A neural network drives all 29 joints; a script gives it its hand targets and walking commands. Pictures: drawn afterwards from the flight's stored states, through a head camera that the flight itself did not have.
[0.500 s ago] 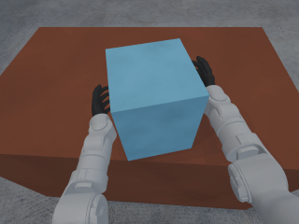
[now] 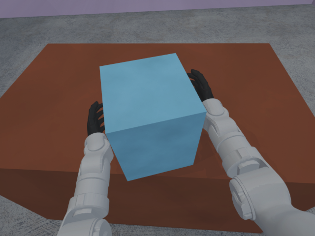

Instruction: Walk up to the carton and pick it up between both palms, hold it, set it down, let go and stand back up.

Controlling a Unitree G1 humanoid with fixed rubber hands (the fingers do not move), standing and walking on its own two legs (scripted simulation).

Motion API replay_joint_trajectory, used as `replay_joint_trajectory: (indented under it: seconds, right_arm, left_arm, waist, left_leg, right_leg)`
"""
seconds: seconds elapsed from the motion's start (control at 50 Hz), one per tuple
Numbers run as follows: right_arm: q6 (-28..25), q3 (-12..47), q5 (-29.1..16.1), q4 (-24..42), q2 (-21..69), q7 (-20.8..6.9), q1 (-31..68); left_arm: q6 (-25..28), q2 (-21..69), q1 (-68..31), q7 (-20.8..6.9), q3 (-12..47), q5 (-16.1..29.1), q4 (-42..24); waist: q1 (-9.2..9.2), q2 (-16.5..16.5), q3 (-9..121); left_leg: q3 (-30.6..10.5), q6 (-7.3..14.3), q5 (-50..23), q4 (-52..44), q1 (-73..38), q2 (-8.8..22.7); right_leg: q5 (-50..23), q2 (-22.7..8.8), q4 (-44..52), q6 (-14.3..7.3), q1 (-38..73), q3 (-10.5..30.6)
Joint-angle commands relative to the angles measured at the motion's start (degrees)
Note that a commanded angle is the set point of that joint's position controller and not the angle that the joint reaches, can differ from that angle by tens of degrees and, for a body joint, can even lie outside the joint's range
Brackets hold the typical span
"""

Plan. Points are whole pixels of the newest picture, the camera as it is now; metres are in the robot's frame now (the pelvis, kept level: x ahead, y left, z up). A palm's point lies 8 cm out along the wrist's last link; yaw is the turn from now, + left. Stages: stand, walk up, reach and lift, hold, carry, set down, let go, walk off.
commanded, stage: reach and lift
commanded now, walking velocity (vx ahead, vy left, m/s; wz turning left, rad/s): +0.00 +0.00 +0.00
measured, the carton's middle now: (150, 120) +0.40 +0.05 +0.07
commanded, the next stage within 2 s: none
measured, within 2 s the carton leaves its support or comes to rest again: neither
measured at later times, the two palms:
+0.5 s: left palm (87, 122) +0.34 +0.20 +0.12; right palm (205, 89) +0.42 -0.08 +0.17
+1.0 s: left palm (61, 106) +0.35 +0.24 +0.18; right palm (191, 76) +0.40 -0.04 +0.22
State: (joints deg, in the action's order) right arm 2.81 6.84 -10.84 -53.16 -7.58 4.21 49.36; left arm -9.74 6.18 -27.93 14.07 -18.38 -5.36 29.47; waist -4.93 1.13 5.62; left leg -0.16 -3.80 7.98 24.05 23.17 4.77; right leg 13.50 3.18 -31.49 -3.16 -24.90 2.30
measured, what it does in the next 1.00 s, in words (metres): stands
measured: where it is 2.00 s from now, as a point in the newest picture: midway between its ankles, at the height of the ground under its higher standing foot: outside the picture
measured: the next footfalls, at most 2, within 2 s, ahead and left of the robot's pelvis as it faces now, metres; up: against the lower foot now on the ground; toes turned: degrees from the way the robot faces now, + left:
none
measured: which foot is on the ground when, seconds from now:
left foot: down 0.00-1.00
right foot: down 0.00-1.00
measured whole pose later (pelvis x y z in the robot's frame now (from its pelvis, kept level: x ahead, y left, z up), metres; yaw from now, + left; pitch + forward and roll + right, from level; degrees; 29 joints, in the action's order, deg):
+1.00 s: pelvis -0.01 +0.04 +0.00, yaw +1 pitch +0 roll +1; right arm 17.5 -0.4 -10.4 -53.9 -4.6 10.4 56.4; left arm -30.8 -1.3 -39.8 8.7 -18.3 -5.4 29.5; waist -3.1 -0.7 7.9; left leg -0.2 -3.7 7.7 24.0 16.7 1.9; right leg 12.7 0.1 -29.1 0.0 -16.8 2.3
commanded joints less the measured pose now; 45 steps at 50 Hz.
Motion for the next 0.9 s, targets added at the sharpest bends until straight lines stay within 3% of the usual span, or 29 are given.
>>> replay_joint_trajectory:
  seconds: [0.0, 0.06, 0.08, 0.12, 0.16, 0.2, 0.24, 0.26, 0.28, 0.32, 0.36, 0.4, 0.42, 0.44, 0.48, 0.5, 0.54, 0.58, 0.62, 0.66, 0.68, 0.7, 0.74, 0.76, 0.8, 0.82, 0.84, 0.86, 0.88]
  right_arm:
    - [-1.61, 9.82, 3.69, 5.05, 43.91, -6.55, 30.21]
    - [-1.95, 9.44, 3.01, 12.33, 44.13, -6.88, 34.32]
    - [-0.33, 10.17, 2.34, 11.33, 44.64, -6.22, 31.8]
    - [0.36, 6.48, 4.02, 6.43, 44.76, -7.14, 34.93]
    - [1.45, 6.29, 4.45, 4.38, 45.28, -7.58, 33.83]
    - [1.8, 5.8, 3.87, 5.84, 46.1, -7.69, 35.27]
    - [3.16, 7.19, 3.29, 3.28, 46.76, -7.48, 31.77]
    - [2.61, 6.37, 3.55, 5.29, 45.65, -7.57, 35.85]
    - [3.24, 5.8, 3.93, 3.93, 44.16, -7.89, 35.95]
    - [5.57, 6.69, 2.84, 4.59, 46.75, -5.88, 29.33]
    - [5.44, 6.23, 1.71, 5.56, 47.5, -6.26, 34.66]
    - [6.29, 5.45, 0.93, 7.29, 49.41, -5.32, 33.85]
    - [6.47, 6.09, 0.89, 8.3, 48.74, -4.86, 34.05]
    - [5.79, 6.92, 0.72, 12.67, 49.23, -4.95, 39.16]
    - [6.28, 8.8, 0.63, 15.06, 49.79, -5.11, 39.85]
    - [7.19, 10.54, -0.76, 17.63, 52.38, -3.53, 36.08]
    - [8.92, 7.56, -0.81, 14.2, 51.49, -3.18, 36.92]
    - [8.9, 4.71, 0.02, 14.3, 50.15, -2.36, 40.17]
    - [9.34, 6.34, -1.46, 17.88, 51.33, -1.56, 40.59]
    - [11.17, 4.85, -0.68, 16.1, 50.97, -1.08, 38.48]
    - [11.93, 2.76, -0.27, 13.29, 50.1, -1.01, 37.76]
    - [11.11, 2.83, -0.94, 17.49, 49.17, -0.74, 41.26]
    - [12.18, 3.96, -0.68, 20.17, 50.62, 0.69, 39.51]
    - [12.97, 2.93, -1.29, 17.34, 50.76, 0.69, 39.44]
    - [13.42, 1.03, -0.55, 13.97, 48.51, -0.07, 38.23]
    - [13.55, 0.23, -0.69, 15.67, 48.87, 0.75, 39.6]
    - [14.51, 0.09, -0.87, 13.44, 47.52, 0.23, 38.47]
    - [14.06, -0.89, 0.48, 14.69, 48.12, 0.56, 40.03]
    - [14.74, -0.08, -0.59, 15.2, 48.3, 0.81, 41.91]
  left_arm:
    - [3.17, 31.38, -60.28, -8.31, 25.9, -0.82, -17.56]
    - [2.3, 34.31, -58.16, -7.67, 28.88, 0.76, -17.86]
    - [1.21, 32.76, -56.13, -8.28, 28.79, 1.16, -15.15]
    - [0.74, 31.45, -64.25, -7.77, 26.04, -0.73, -15.53]
    - [-0.33, 30.79, -62.81, -7.87, 23.7, -0.62, -16.01]
    - [-0.1, 31.0, -64.54, -7.64, 24.99, 1.32, -15.08]
    - [-1.32, 31.19, -59.87, -8.21, 24.42, -0.12, -14.75]
    - [-1.03, 31.09, -65.42, -8.01, 24.59, 1.2, -17.1]
    - [-2.23, 29.55, -62.44, -8.21, 22.29, -0.18, -13.28]
    - [-3.07, 27.26, -59.83, -10.58, 22.04, 0.26, -13.02]
    - [-3.96, 26.38, -62.8, -10.89, 19.98, -1.45, -14.12]
    - [-4.06, 27.48, -67.0, -11.36, 24.82, 1.86, -18.12]
    - [-5.06, 26.95, -64.08, -11.67, 22.7, 0.36, -16.26]
    - [-4.18, 28.73, -67.87, -11.49, 25.26, 3.21, -18.6]
    - [-4.25, 28.78, -70.87, -10.97, 25.24, 4.58, -21.31]
    - [-4.53, 28.49, -67.31, -12.22, 29.11, 6.81, -20.16]
    - [-5.79, 28.05, -69.38, -12.03, 27.86, 5.96, -19.83]
    - [-6.41, 29.46, -74.74, -12.15, 30.8, 6.69, -21.19]
    - [-7.28, 29.33, -75.74, -12.62, 31.81, 8.3, -24.11]
    - [-8.04, 28.9, -74.76, -13.05, 32.07, 7.89, -21.78]
    - [-9.47, 26.28, -74.53, -13.42, 28.08, 6.02, -18.05]
    - [-9.91, 28.58, -73.0, -13.38, 30.97, 6.89, -19.93]
    - [-10.19, 28.06, -71.68, -14.92, 31.71, 9.29, -17.6]
    - [-10.57, 28.3, -74.91, -14.48, 31.51, 8.62, -19.3]
    - [-11.17, 28.44, -72.61, -14.22, 30.3, 7.38, -18.79]
    - [-11.58, 28.33, -74.06, -15.16, 31.49, 8.25, -18.94]
    - [-12.86, 28.41, -71.93, -14.63, 29.68, 6.93, -16.19]
    - [-12.81, 28.56, -73.7, -15.33, 30.35, 7.2, -14.94]
    - [-13.65, 27.24, -73.1, -15.5, 28.0, 6.78, -15.17]
  waist:
    - [-2.51, -2.9, 37.54]
    - [-2.49, -3.89, 44.85]
    - [-0.94, -5.66, 39.61]
    - [-1.84, -2.85, 37.2]
    - [-3.06, -5.17, 35.68]
    - [-1.2, -5.31, 38.38]
    - [-1.52, -4.07, 32.49]
    - [-0.95, -5.29, 39.01]
    - [-1.52, -5.92, 35.3]
    - [0.36, -8.15, 30.19]
    - [-2.08, -5.82, 30.18]
    - [1.81, -4.43, 32.74]
    - [-0.06, -5.09, 31.05]
    - [1.35, -5.99, 36.82]
    - [0.68, -6.64, 38.58]
    - [3.63, -7.27, 41.24]
    - [4.04, -5.56, 36.93]
    - [7.21, -2.94, 36.39]
    - [7.21, -3.76, 40.59]
    - [9.83, -3.93, 37.49]
    - [8.26, -4.58, 31.48]
    - [9.59, -2.5, 37.17]
    - [11.83, -5.13, 36.23]
    - [12.56, -3.71, 34.52]
    - [12.25, -2.49, 30.68]
    - [13.87, -3.0, 32.47]
    - [12.31, -1.79, 27.54]
    - [13.86, -2.51, 28.16]
    - [12.02, -3.01, 28.53]
  left_leg:
    - [2.49, 0.95, -11.81, -1.1, -12.66, -4.84]
    - [1.66, 0.7, -14.28, 0.07, -14.7, -4.68]
    - [1.64, 1.44, -10.9, -0.43, -14.9, -5.12]
    - [1.96, 1.55, -4.87, -1.85, -11.52, -5.02]
    - [2.34, 2.4, -3.35, -2.96, -11.57, -4.96]
    - [2.46, 2.39, -2.78, -2.97, -12.37, -4.99]
    - [1.88, 2.44, -3.13, -3.73, -11.71, -5.4]
    - [1.42, 2.07, -5.74, -2.95, -12.55, -4.87]
    - [1.46, 2.61, -3.68, -4.08, -12.8, -4.81]
    - [2.06, 3.63, -1.87, -5.02, -13.18, -6.26]
    - [1.95, 3.45, -2.26, -5.03, -12.67, -6.44]
    - [1.69, 3.23, -3.23, -4.39, -14.74, -7.04]
    - [1.88, 3.11, -3.36, -4.7, -14.32, -7.16]
    - [1.04, 2.96, -3.39, -4.59, -13.32, -6.98]
    - [0.41, 2.84, -5.97, -4.09, -14.07, -6.92]
    - [0.83, 3.11, -6.08, -2.71, -15.4, -7.81]
    - [-0.07, 2.48, -3.51, -3.91, -15.07, -7.8]
    - [-1.14, 1.46, -2.33, -3.73, -16.29, -7.88]
    - [-0.3, 1.55, -6.08, -2.9, -18.59, -7.84]
    - [-1.35, 1.39, -2.4, -3.2, -18.54, -8.02]
    - [-0.42, 1.89, 0.22, -4.54, -16.98, -8.19]
    - [-0.7, 1.0, -3.12, -3.41, -19.83, -8.2]
    - [-0.49, 1.84, -0.81, -3.31, -18.05, -9.14]
    - [-0.87, 1.29, -0.71, -3.36, -18.95, -8.89]
    - [-1.35, 0.91, -1.01, -4.4, -19.94, -8.85]
    - [-1.29, 0.78, -1.48, -3.93, -19.94, -8.6]
    - [-1.55, 0.56, 1.08, -4.64, -19.51, -8.73]
    - [-0.83, 0.8, 0.84, -4.46, -19.35, -8.87]
    - [-0.87, 1.14, 1.19, -4.8, -18.11, -8.91]
  right_leg:
    - [-23.48, -2.14, 8.66, 5.68, 24.09, -1.91]
    - [-23.88, -1.47, 8.71, 4.91, 24.2, -2.36]
    - [-22.59, -2.22, 10.16, 5.75, 23.92, -1.86]
    - [-14.66, -2.8, 10.46, 5.62, 21.54, -1.8]
    - [-12.84, -2.9, 10.31, 6.1, 21.92, -2.08]
    - [-12.18, -2.72, 10.85, 5.86, 22.17, -1.99]
    - [-13.9, -2.8, 10.41, 6.44, 24.04, -2.01]
    - [-15.26, -2.2, 10.18, 6.12, 24.08, -2.74]
    - [-13.04, -2.42, 10.79, 6.22, 24.26, -2.2]
    - [-16.58, -4.14, 11.54, 8.07, 28.52, -0.59]
    - [-15.82, -4.31, 11.43, 8.36, 28.92, 0.03]
    - [-16.43, -4.59, 11.25, 8.51, 28.14, -0.6]
    - [-18.07, -4.8, 11.78, 8.62, 29.17, -0.36]
    - [-17.31, -4.42, 11.18, 8.6, 29.64, -0.89]
    - [-19.86, -3.93, 10.28, 8.54, 29.12, -1.14]
    - [-23.65, -4.51, 11.02, 9.02, 32.08, -0.57]
    - [-18.72, -4.57, 11.64, 9.0, 29.46, -1.09]
    - [-15.52, -4.05, 12.04, 8.45, 26.31, -2.35]
    - [-20.04, -3.6, 11.55, 8.47, 27.36, -2.5]
    - [-15.06, -3.71, 12.66, 8.54, 26.7, -3.02]
    - [-11.72, -3.59, 13.21, 8.48, 26.18, -2.72]
    - [-15.08, -2.58, 12.65, 8.31, 27.03, -3.37]
    - [-15.75, -3.74, 13.86, 8.92, 28.98, -2.45]
    - [-13.35, -2.81, 13.58, 8.57, 27.19, -3.01]
    - [-11.86, -2.02, 13.87, 7.85, 23.68, -3.97]
    - [-13.5, -2.61, 14.04, 8.36, 24.4, -3.86]
    - [-9.51, -1.76, 14.74, 7.47, 22.18, -4.06]
    - [-10.07, -2.32, 15.07, 7.81, 22.0, -3.82]
    - [-9.88, -2.03, 14.94, 7.52, 23.52, -3.44]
